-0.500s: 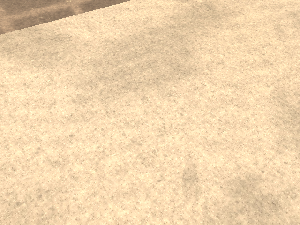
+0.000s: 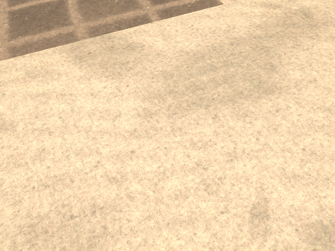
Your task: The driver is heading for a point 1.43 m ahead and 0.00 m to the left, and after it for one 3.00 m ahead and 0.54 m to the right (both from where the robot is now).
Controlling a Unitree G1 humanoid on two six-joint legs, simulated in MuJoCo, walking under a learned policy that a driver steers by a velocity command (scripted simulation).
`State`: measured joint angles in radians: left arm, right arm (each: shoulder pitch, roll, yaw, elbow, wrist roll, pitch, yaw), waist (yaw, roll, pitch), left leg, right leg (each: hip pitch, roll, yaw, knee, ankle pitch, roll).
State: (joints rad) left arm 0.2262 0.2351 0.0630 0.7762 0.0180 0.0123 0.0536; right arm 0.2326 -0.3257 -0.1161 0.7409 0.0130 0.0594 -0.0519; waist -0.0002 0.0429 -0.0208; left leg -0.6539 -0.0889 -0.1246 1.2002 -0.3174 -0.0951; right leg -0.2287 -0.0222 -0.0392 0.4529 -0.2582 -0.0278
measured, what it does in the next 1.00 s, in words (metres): steps on the spot: left foot, then right foot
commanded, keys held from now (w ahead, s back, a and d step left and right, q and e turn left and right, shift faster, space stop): q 0.30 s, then e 0.70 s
